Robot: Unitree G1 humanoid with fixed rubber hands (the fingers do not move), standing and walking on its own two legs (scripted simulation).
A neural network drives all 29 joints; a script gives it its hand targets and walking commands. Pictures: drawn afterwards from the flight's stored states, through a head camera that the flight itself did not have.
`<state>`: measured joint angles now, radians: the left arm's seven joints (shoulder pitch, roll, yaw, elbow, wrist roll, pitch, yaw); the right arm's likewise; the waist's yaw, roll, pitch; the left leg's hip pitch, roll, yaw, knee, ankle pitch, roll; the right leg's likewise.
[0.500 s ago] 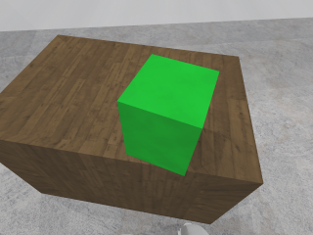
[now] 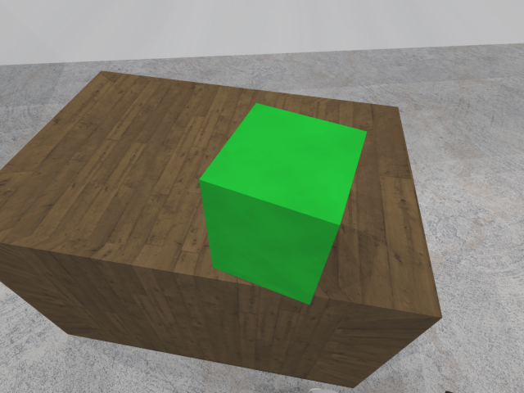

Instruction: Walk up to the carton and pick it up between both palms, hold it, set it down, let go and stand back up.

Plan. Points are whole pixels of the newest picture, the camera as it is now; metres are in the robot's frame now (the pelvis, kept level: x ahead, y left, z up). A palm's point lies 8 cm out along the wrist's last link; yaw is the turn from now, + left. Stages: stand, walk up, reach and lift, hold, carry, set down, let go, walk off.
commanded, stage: walk up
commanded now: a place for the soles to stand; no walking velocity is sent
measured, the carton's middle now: (283, 205) +0.43 -0.04 +0.02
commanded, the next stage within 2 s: stand in 0.24 s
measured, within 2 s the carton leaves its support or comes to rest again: neither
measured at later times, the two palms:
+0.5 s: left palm out of the picture +0.07 +0.30 -0.10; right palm out of the picture +0.06 -0.32 -0.10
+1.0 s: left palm out of the picture +0.14 +0.26 -0.09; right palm out of the picture +0.12 -0.30 -0.11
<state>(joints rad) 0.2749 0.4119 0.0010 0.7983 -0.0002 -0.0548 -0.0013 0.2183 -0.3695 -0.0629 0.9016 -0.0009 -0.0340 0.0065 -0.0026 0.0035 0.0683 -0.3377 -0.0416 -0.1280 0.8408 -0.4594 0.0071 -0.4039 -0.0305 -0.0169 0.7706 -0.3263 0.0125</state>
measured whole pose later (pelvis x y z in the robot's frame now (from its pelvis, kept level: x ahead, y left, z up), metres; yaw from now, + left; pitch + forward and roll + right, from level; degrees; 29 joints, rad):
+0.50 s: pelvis -0.01 -0.01 +0.00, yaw +0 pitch -3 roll -1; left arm 0.27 0.41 -0.01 0.80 0.00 -0.03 -0.01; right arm 0.21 -0.37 -0.06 0.96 0.00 -0.03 0.01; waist 0.00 0.01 0.07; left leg -0.34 -0.04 -0.13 0.84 -0.45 0.01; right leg -0.40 -0.03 -0.02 0.77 -0.31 0.02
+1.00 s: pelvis -0.01 -0.03 -0.01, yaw -2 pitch -4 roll -1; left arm 0.10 0.35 0.08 0.57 0.00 0.36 -0.01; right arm 0.07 -0.25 -0.14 0.89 0.00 -0.18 0.00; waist 0.00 0.02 0.16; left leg -0.36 0.01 -0.10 0.91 -0.49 -0.03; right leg -0.42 0.02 -0.02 0.88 -0.40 0.00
